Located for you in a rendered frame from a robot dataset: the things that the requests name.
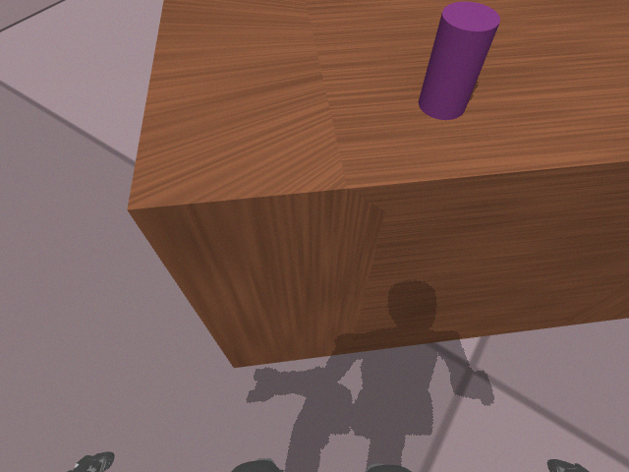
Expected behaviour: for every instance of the can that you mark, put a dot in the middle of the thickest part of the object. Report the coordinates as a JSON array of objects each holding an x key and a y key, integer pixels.
[{"x": 464, "y": 36}]

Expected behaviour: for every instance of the left robot hand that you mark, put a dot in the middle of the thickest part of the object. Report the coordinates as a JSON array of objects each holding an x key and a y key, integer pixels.
[{"x": 97, "y": 463}]

